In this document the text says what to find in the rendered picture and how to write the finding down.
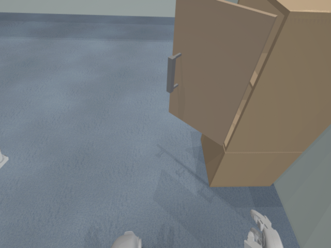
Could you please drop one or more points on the cupboard door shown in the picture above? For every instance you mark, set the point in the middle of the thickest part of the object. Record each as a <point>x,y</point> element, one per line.
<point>221,43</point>

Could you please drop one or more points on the left robot thigh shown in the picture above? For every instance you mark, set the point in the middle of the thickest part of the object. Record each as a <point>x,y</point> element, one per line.
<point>127,241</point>

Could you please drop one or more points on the right robot hand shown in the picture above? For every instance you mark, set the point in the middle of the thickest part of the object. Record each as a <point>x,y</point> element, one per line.
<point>269,237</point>

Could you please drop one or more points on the handle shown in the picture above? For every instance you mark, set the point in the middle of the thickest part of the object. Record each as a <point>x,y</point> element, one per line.
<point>171,72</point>

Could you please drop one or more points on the left robot shin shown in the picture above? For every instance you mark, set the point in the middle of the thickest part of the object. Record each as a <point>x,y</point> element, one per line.
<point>129,232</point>

